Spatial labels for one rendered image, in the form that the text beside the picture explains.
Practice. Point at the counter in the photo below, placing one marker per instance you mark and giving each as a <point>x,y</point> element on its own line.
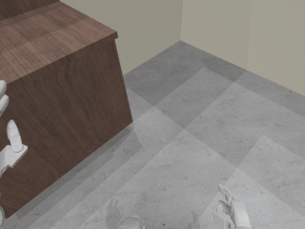
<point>66,90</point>

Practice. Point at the right robot hand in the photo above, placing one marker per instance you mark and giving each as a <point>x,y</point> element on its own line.
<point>235,215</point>

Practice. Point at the left robot hand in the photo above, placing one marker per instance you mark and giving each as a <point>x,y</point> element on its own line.
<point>12,153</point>

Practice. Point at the left robot thigh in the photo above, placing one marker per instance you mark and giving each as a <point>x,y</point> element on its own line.
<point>131,223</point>

